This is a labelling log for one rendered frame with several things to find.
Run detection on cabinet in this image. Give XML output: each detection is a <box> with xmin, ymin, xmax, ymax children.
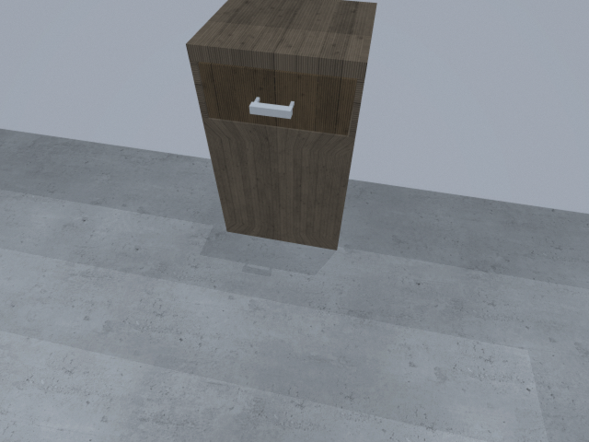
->
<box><xmin>186</xmin><ymin>0</ymin><xmax>377</xmax><ymax>250</ymax></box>

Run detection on drawer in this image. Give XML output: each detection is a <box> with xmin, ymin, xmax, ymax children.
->
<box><xmin>198</xmin><ymin>62</ymin><xmax>357</xmax><ymax>135</ymax></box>

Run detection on handle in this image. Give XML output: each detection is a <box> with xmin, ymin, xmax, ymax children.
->
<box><xmin>249</xmin><ymin>97</ymin><xmax>295</xmax><ymax>119</ymax></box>

